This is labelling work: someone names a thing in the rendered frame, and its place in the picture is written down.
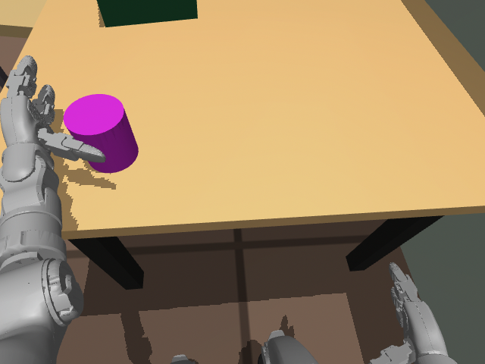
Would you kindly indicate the left robot hand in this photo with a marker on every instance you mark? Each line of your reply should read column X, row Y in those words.
column 25, row 121

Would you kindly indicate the chair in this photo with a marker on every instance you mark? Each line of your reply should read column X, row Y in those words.
column 17, row 19

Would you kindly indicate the right robot hand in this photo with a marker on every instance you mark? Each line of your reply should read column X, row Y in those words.
column 422, row 334

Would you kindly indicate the left robot arm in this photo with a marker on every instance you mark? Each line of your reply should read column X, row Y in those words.
column 39, row 295

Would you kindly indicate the table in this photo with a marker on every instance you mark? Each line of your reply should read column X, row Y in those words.
column 263, row 113

